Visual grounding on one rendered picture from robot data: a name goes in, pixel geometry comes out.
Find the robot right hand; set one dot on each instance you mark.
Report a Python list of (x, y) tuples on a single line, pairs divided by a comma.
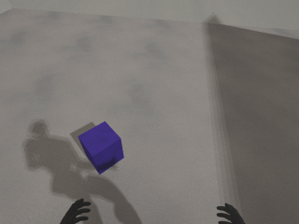
[(234, 216)]

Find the carton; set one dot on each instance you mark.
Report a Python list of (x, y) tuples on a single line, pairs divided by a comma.
[(102, 146)]

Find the robot left hand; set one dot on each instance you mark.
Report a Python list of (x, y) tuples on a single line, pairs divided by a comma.
[(70, 216)]

